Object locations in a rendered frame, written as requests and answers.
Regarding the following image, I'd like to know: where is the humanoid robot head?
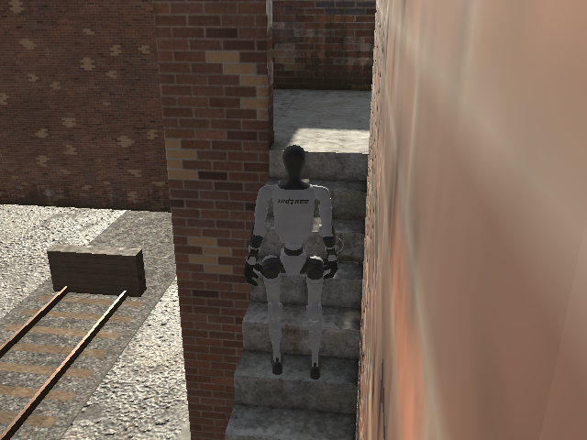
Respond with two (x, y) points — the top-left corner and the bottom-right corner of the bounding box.
(278, 145), (310, 190)

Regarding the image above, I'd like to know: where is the right robot forearm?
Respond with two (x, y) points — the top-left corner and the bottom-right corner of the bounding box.
(323, 224), (338, 261)

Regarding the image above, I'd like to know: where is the robot right thigh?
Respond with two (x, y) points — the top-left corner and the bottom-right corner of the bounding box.
(305, 256), (324, 321)

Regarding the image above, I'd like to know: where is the right robot upper arm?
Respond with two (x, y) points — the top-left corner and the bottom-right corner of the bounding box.
(313, 185), (333, 237)

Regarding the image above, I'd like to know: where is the left robot hand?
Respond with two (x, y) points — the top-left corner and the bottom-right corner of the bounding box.
(244, 261), (263, 286)

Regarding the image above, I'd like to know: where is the left robot forearm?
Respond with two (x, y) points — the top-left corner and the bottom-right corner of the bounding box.
(246, 222), (263, 265)

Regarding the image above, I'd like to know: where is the right robot hand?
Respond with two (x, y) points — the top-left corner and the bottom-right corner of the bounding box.
(323, 258), (338, 279)

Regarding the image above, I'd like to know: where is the left robot upper arm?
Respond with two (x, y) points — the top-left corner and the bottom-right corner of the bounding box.
(253, 185), (275, 237)

